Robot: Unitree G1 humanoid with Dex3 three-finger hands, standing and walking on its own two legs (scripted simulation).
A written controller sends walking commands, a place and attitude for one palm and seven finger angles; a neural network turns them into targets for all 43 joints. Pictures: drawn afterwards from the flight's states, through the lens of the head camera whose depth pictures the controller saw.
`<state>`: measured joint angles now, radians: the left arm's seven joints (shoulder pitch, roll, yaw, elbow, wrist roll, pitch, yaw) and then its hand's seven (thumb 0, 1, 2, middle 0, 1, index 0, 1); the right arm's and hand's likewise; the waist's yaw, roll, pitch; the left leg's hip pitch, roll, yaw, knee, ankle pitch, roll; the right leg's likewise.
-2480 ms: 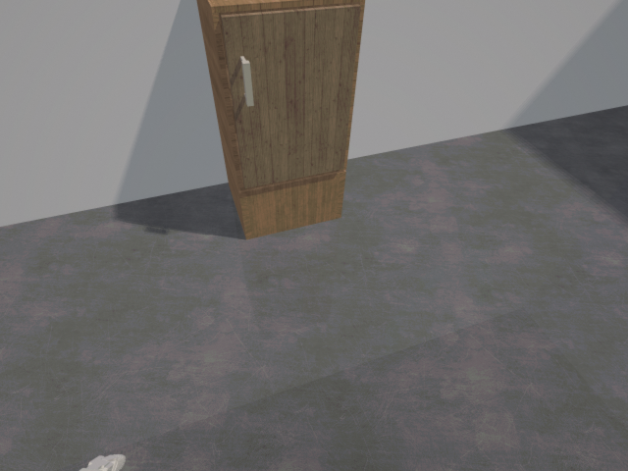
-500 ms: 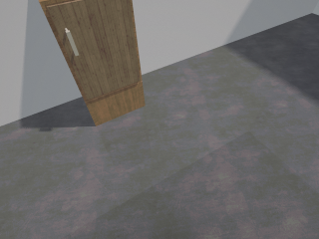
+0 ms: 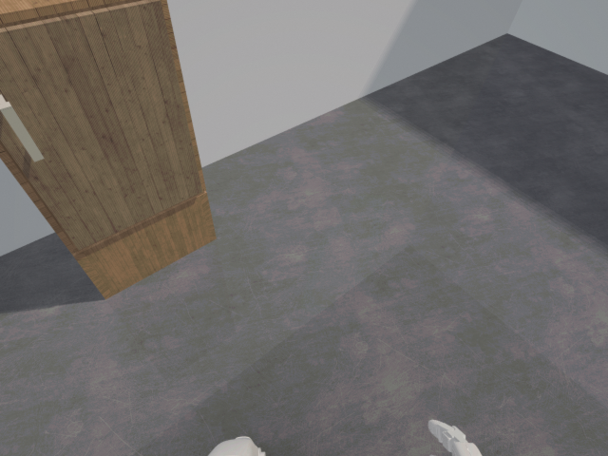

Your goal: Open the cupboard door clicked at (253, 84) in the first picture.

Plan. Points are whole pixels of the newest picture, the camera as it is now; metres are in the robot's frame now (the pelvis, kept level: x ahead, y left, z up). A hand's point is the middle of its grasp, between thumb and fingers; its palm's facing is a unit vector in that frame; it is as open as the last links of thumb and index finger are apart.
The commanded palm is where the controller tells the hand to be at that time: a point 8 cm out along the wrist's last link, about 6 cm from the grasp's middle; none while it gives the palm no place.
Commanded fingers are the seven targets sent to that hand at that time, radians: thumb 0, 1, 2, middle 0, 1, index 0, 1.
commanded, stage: walk to a spot facing it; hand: left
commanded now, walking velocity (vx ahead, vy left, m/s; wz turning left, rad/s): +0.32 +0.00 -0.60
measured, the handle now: (19, 128) +0.65 +0.67 -0.02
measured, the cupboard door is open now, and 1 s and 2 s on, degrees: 0 0 0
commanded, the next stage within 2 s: turn to face it in 0.38 s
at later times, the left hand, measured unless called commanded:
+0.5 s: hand (259, 317) +0.36 +0.12 -0.15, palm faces -0.31 -0.93 -0.22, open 7.4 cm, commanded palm none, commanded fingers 0.00 0.90 0.90 -0.20 -0.30 -0.20 -0.30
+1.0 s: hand (234, 330) +0.34 +0.16 -0.17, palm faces -0.02 -0.99 -0.16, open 7.4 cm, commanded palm none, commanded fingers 0.00 0.90 0.90 -0.20 -0.30 -0.20 -0.30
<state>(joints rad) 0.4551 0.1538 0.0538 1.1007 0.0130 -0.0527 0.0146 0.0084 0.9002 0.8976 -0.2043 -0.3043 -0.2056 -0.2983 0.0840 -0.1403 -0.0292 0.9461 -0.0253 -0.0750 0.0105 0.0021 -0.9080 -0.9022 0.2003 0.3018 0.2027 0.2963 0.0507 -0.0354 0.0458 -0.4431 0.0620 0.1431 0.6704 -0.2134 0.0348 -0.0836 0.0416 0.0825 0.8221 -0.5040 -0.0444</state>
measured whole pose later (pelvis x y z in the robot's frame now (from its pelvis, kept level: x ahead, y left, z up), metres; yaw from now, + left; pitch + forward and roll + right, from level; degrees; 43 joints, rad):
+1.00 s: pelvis +0.25 -0.02 +0.01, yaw -4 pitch +0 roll -2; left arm 0.19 0.19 0.07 0.96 0.02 0.04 0.03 0.01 0.90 0.90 -0.20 -0.30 -0.21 -0.30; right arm 0.24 -0.16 -0.05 0.97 -0.02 0.03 0.00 0.00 -0.92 -0.90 0.20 0.30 0.20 0.30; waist -0.01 -0.05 0.04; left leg -0.33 0.05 0.13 0.68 -0.36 0.04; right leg -0.37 -0.10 -0.24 0.79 -0.46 0.02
